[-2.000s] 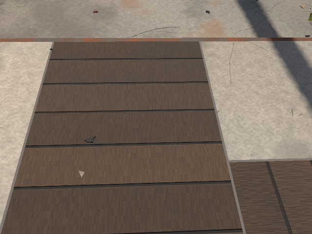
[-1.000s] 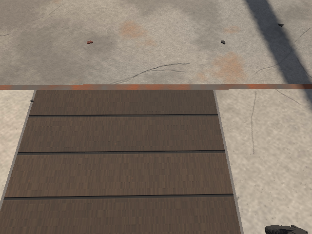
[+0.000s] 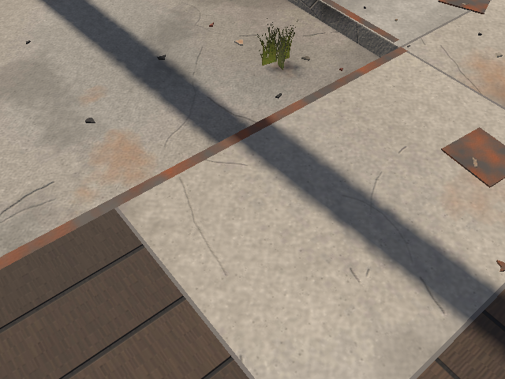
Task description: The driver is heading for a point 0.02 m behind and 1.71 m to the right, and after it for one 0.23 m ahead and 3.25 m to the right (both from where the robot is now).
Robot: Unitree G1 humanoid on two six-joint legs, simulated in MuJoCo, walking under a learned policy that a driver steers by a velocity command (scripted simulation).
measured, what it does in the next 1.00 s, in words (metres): walks ahead, turning right: right foot, then left foot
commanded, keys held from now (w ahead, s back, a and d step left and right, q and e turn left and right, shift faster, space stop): e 0.68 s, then w+e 0.04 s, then w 0.28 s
